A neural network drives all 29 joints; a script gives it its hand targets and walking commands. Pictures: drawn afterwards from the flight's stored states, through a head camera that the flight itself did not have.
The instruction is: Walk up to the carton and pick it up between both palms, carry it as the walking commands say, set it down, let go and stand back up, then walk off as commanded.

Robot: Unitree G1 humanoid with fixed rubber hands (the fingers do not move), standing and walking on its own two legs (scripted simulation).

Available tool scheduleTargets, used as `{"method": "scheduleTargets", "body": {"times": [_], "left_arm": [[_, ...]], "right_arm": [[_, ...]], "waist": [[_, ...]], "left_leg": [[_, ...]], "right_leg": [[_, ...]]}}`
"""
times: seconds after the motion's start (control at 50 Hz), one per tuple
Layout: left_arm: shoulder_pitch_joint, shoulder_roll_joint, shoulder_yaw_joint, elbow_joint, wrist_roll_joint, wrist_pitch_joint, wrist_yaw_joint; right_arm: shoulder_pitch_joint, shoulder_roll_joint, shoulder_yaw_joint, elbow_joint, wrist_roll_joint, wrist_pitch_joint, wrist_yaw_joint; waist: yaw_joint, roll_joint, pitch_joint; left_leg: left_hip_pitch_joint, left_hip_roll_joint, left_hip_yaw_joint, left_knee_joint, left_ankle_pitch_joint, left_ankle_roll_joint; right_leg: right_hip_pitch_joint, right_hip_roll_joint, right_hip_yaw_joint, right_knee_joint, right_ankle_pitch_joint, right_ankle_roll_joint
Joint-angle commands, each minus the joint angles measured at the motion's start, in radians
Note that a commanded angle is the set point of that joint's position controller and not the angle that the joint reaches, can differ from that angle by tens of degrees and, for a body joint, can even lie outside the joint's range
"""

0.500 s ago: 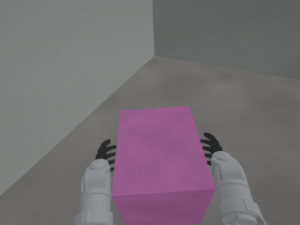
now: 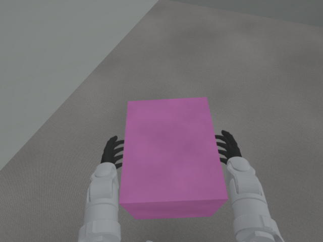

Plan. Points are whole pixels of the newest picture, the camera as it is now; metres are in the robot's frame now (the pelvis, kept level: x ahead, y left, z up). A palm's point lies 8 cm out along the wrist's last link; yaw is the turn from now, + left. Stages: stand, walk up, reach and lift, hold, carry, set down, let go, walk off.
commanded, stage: set down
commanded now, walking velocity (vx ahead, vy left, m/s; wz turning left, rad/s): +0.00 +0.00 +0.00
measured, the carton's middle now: (170, 160) +0.36 +0.05 -0.11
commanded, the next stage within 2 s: none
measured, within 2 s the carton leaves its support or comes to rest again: neither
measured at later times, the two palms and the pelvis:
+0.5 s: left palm (120, 165) +0.34 +0.20 -0.12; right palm (223, 159) +0.39 -0.12 -0.12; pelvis -0.04 +0.00 -0.06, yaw +0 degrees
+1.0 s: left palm (125, 164) +0.37 +0.21 -0.20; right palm (216, 160) +0.42 -0.11 -0.21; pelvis -0.04 +0.00 -0.13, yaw +0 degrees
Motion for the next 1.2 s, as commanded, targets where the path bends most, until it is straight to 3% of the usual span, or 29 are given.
{"method": "scheduleTargets", "body": {"times": [0.0,0.14,0.32,0.68,1.18], "left_arm": [[-0.502,-0.798,-0.487,0.067,-0.139,-0.041,-0.205],[-0.607,-0.805,-0.452,0.075,-0.120,-0.072,-0.201],[-0.723,-0.809,-0.439,0.080,-0.112,-0.085,-0.241],[-0.838,-0.764,-0.472,0.078,-0.174,-0.075,-0.309],[-1.063,-0.697,-0.433,0.154,-0.238,-0.075,-0.256]], "right_arm": [[-0.447,0.796,0.437,0.093,0.123,-0.041,0.230],[-0.560,0.791,0.396,0.134,0.110,-0.067,0.255],[-0.662,0.814,0.373,0.136,0.099,-0.074,0.270],[-0.755,0.867,0.480,0.079,0.157,-0.050,0.234],[-0.969,0.792,0.429,0.195,0.193,-0.051,0.181]], "waist": [[-0.003,0.012,-0.444],[0.007,0.000,-0.552],[0.004,-0.018,-0.707],[0.033,-0.063,-0.963],[0.035,-0.067,-1.079]], "left_leg": [[0.039,-0.057,0.043,-0.024,0.275,-0.003],[-0.057,-0.058,0.053,0.045,0.247,-0.009],[-0.233,-0.068,0.085,0.148,0.198,-0.009],[-0.623,-0.093,0.138,0.389,0.164,0.002],[-0.864,-0.102,0.148,0.660,0.107,-0.026]], "right_leg": [[0.207,0.048,-0.020,0.019,0.227,-0.009],[0.072,0.059,-0.036,0.099,0.191,-0.013],[-0.043,0.069,-0.047,0.201,0.174,-0.005],[-0.164,0.079,-0.047,0.426,0.222,0.026],[-0.502,0.103,-0.084,0.705,0.110,0.039]]}}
